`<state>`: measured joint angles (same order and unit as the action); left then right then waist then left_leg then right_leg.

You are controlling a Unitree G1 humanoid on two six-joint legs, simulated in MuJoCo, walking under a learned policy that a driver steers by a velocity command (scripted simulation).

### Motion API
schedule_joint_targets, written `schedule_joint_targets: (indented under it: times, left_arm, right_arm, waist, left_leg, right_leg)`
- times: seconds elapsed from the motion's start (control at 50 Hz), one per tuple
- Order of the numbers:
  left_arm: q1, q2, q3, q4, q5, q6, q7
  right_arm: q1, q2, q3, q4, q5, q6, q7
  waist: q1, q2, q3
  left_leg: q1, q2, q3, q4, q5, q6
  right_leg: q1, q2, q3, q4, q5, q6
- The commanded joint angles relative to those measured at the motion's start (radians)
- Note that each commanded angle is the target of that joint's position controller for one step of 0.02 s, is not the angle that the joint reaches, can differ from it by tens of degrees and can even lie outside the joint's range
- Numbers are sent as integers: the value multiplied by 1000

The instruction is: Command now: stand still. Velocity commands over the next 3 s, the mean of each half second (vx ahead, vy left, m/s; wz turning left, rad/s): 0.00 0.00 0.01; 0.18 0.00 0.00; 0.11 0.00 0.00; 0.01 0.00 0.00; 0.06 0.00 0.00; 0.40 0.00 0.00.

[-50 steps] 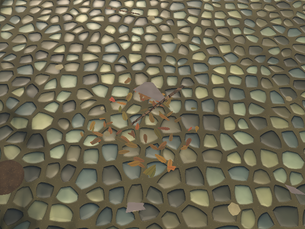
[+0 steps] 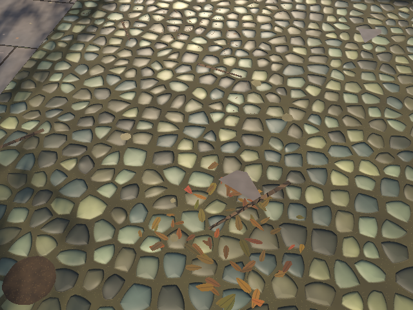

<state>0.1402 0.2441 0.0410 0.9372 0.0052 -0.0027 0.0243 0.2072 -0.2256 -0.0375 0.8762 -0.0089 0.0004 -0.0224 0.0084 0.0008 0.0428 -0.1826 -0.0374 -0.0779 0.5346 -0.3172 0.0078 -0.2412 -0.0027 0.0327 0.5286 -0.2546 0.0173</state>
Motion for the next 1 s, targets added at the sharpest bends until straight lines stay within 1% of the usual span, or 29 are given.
schedule_joint_targets:
  times: [0.02,0.18,0.32,0.62,0.64,0.66,0.68,0.7,0.72,0.74,0.76,0.78,0.8,0.82,0.84,0.86,0.88,0.9,0.92,0.94,0.96,0.98,1.0]
  left_arm:
    - [-14,109,22,-22,-1,-9,6]
    - [4,106,19,41,-2,-6,13]
    - [24,98,15,82,-2,-5,17]
    - [69,76,3,129,-4,-4,19]
    - [88,63,-1,140,-3,-3,20]
    - [92,70,2,143,-8,-1,22]
    - [93,83,7,140,-14,-1,24]
    - [88,87,7,132,-15,-7,24]
    - [81,78,5,123,-18,-20,21]
    - [76,63,2,116,-21,-36,15]
    - [63,50,0,107,-23,-52,8]
    - [48,30,-3,96,-25,-67,-1]
    - [49,16,-5,91,-30,-79,-9]
    - [56,22,-4,89,-32,-88,-15]
    - [89,22,-3,97,-35,-95,-19]
    - [162,14,-3,120,-39,-99,-20]
    - [256,38,6,155,-35,-101,-19]
    - [382,124,32,191,-31,-105,-19]
    - [498,235,58,207,-26,-111,-32]
    - [432,161,32,188,-4,-119,-34]
    - [357,113,17,158,-1,-123,-35]
    - [306,100,11,136,-2,-121,-38]
    - [278,81,2,125,-8,-113,-37]
  right_arm:
    - [6,-113,-24,-25,1,-13,-4]
    - [15,-105,-18,35,2,-14,-7]
    - [30,-99,-12,82,3,-15,-10]
    - [78,-79,2,153,6,-16,-15]
    - [99,-68,5,166,6,-15,-16]
    - [105,-78,1,170,11,-12,-19]
    - [100,-100,-5,163,16,-11,-22]
    - [102,-106,-7,156,19,-15,-23]
    - [113,-108,-9,152,24,-24,-22]
    - [134,-113,-12,155,31,-36,-19]
    - [164,-126,-18,161,35,-47,-16]
    - [192,-148,-26,168,37,-55,-12]
    - [187,-168,-34,165,37,-59,-8]
    - [163,-163,-34,153,38,-62,-5]
    - [127,-155,-31,137,39,-63,-3]
    - [74,-153,-28,118,43,-63,0]
    - [20,-133,-23,92,45,-65,2]
    - [-19,-74,-9,63,45,-77,1]
    - [-19,-57,-5,27,41,-99,-2]
    - [-23,-101,-15,27,46,-112,0]
    - [13,-97,-15,45,48,-116,8]
    - [37,-87,-16,63,39,-116,13]
    - [24,-99,-24,64,33,-112,15]
  waist:
    - [0,4,-38]
    - [0,5,-23]
    - [0,5,-12]
    - [-1,0,3]
    - [-2,2,-19]
    - [-4,5,-1]
    - [-5,13,29]
    - [-9,15,68]
    - [-15,26,94]
    - [-23,46,103]
    - [-35,81,99]
    - [-43,133,90]
    - [-35,179,92]
    - [-21,173,105]
    - [8,161,110]
    - [54,158,115]
    - [92,106,108]
    - [127,-94,78]
    - [147,-322,22]
    - [98,-197,45]
    - [52,-125,70]
    - [26,-87,44]
    - [15,-65,37]
  left_leg:
    - [-63,57,-48,-113,179,23]
    - [-60,49,-33,-129,156,20]
    - [-64,44,-22,-140,135,18]
    - [-73,36,-4,-146,116,12]
    - [-67,28,4,-155,14,15]
    - [-87,16,9,-153,-141,27]
    - [-120,17,-2,-150,-297,47]
    - [-152,33,-27,-161,-402,68]
    - [-164,61,-65,-176,-444,90]
    - [-144,97,-116,-197,-453,113]
    - [-101,144,-185,-229,-461,141]
    - [-54,204,-279,-282,-483,175]
    - [-46,265,-368,-326,-486,207]
    - [-87,288,-396,-341,-458,220]
    - [-127,273,-364,-330,-424,207]
    - [-197,233,-299,-288,-375,177]
    - [-277,165,-203,-184,-253,135]
    - [-418,40,-14,94,-107,67]
    - [-573,-29,73,396,-165,27]
    - [-648,5,-5,581,-223,32]
    - [-651,41,-20,664,-171,42]
    - [-625,70,-2,672,-110,44]
    - [-611,92,20,629,-60,42]
  right_leg:
    - [74,-34,33,-66,167,-24]
    - [69,-28,30,-83,141,-23]
    - [63,-24,26,-93,122,-25]
    - [49,-16,22,-104,100,-30]
    - [58,-5,12,-107,-1,-32]
    - [35,14,-2,-94,-156,-39]
    - [-9,26,-7,-77,-315,-54]
    - [-58,21,5,-70,-408,-68]
    - [-92,12,16,-60,-424,-79]
    - [-121,8,15,-30,-384,-81]
    - [-159,14,-3,24,-318,-75]
    - [-194,32,-43,102,-232,-65]
    - [-200,32,-65,163,-161,-67]
    - [-170,14,-52,172,-148,-82]
    - [-107,12,-55,125,-160,-98]
    - [15,15,-56,9,-159,-112]
    - [155,-4,-3,-73,-111,-115]
    - [299,-126,241,-193,-214,-170]
    - [427,-342,633,-337,-218,-292]
    - [405,-384,683,-327,-55,-307]
    - [371,-361,548,-284,191,-280]
    - [351,-321,414,-260,395,-251]
    - [340,-288,302,-248,568,-219]
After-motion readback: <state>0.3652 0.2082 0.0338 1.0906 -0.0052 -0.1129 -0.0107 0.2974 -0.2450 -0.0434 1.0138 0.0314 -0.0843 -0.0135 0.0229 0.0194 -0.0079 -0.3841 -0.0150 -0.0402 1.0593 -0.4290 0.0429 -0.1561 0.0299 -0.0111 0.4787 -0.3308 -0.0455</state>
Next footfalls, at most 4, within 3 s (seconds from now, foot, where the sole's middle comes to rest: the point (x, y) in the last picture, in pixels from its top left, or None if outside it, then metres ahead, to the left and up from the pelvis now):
1.26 left None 0.30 0.08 -0.77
1.52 right None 0.22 -0.15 -0.77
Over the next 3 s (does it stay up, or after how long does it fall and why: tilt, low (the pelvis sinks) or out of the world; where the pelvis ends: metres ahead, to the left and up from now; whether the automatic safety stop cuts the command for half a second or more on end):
stays up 0.45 0.00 0.00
